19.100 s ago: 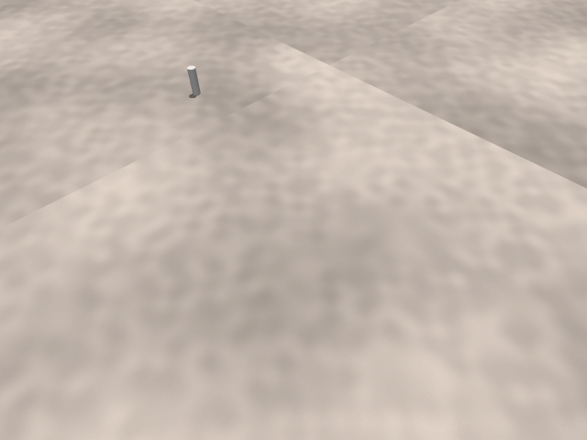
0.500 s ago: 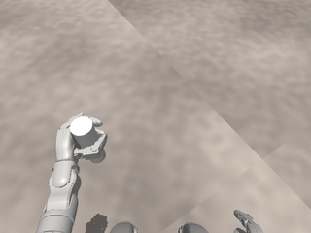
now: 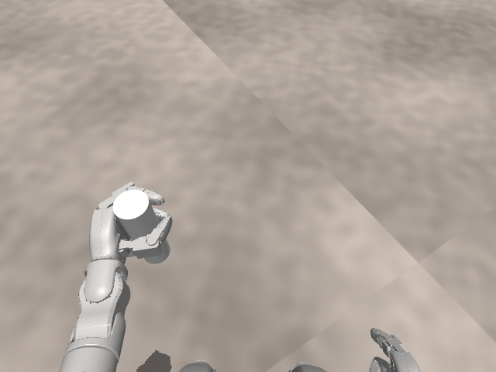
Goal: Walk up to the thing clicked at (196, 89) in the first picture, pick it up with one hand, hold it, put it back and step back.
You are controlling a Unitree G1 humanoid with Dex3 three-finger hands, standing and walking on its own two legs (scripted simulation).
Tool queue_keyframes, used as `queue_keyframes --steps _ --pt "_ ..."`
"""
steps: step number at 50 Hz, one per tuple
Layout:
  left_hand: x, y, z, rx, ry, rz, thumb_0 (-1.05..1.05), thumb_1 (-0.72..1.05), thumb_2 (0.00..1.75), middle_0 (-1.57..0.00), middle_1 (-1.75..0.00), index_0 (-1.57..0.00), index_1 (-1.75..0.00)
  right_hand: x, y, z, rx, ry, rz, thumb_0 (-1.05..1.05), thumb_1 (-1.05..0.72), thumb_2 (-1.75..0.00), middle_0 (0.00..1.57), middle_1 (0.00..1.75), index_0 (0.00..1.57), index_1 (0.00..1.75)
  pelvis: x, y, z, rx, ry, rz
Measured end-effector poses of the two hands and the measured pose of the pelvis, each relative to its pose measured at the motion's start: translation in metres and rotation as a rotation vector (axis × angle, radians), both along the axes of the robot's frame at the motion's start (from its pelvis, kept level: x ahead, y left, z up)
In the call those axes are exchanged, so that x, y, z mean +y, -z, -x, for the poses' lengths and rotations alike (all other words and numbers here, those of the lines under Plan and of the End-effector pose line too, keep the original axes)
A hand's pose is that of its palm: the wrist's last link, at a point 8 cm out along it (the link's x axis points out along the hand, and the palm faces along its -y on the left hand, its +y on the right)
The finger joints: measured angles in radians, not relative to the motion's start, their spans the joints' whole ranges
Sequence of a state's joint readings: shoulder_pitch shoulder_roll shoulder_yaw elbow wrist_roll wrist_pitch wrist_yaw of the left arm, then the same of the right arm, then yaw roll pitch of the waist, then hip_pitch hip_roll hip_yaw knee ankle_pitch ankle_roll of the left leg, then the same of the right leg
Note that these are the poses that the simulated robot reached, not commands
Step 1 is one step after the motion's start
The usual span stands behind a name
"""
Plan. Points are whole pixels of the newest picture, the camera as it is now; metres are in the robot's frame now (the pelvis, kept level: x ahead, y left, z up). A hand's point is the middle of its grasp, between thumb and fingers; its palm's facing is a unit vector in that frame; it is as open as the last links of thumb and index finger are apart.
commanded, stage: hold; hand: left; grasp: from the side
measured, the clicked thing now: (145, 231) +0.33 +0.19 +0.02
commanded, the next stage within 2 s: none
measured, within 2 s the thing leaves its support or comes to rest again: neither
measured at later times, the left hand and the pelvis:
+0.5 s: hand (146, 222) +0.33 +0.18 +0.05, palm faces +0.16 -0.99 +0.00, open 6.4 cm; pelvis +0.00 +0.00 +0.01, yaw +0 degrees
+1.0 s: hand (146, 223) +0.33 +0.18 +0.05, palm faces +0.16 -0.99 +0.00, open 6.4 cm; pelvis +0.00 +0.00 +0.00, yaw +0 degrees
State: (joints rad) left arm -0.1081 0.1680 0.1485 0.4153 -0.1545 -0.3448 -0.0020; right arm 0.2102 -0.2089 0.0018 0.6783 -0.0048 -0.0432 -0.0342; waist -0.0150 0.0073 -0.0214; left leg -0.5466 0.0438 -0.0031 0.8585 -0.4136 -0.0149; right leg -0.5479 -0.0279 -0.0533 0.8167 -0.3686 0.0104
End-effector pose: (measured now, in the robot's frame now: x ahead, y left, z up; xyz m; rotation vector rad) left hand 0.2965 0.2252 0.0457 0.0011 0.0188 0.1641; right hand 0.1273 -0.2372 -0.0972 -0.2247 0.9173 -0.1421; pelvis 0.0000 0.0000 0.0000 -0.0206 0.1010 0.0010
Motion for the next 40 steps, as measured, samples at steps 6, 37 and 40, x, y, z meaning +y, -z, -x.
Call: queue_keyframes --steps 6,37,40 --pt "0.0018 -0.004 -0.0004 -0.002 -0.002 0.002 0.01 0.04 1.07 -0.9 -1.04 -0.96 -1.04 0.0016 -0.0033 -0.0015 -0.009 0.0 0.0 0.01 -0.92 -0.9 0.21 0.3 0.2 0.3 0.0017 -0.0024 -0.001 -0.009 0.001 0.001" --pt "0.0036 -0.0049 -0.0014 -0.003 0.005 0.005 0.01 0.05 1.07 -0.89 -1.05 -0.96 -1.04 0.0044 -0.0056 0.0025 -0.001 -0.003 -0.008 0.01 -0.91 -0.9 0.21 0.3 0.2 0.3 0.0044 -0.0052 -0.0014 -0.017 0.0 0.002" --pt "0.0039 -0.0038 -0.0006 -0.002 0.005 0.004 0.01 0.05 1.07 -0.89 -1.05 -0.96 -1.04 0.0041 -0.0057 0.0023 -0.001 -0.003 -0.007 0.01 -0.91 -0.9 0.21 0.3 0.2 0.3 0.0043 -0.0053 -0.0012 -0.015 0.0 0.001"
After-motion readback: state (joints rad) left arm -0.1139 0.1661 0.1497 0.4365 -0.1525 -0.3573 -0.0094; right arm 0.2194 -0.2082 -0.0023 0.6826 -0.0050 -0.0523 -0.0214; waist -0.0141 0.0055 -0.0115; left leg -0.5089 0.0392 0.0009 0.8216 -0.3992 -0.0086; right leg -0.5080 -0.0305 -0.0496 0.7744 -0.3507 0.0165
